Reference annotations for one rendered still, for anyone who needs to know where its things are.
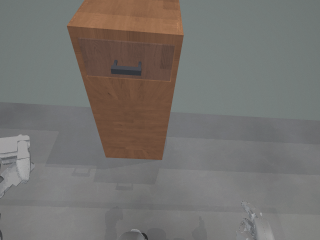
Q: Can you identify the right robot hand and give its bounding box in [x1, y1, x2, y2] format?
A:
[236, 200, 275, 240]

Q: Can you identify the robot left shin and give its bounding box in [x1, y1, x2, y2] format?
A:
[131, 229, 143, 236]

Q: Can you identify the left robot hand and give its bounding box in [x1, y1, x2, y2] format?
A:
[0, 134, 35, 199]

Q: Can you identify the drawer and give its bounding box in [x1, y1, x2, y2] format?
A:
[78, 37, 175, 81]

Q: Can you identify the cabinet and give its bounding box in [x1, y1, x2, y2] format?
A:
[67, 0, 184, 160]

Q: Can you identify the handle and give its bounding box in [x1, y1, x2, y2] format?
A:
[111, 60, 142, 76]

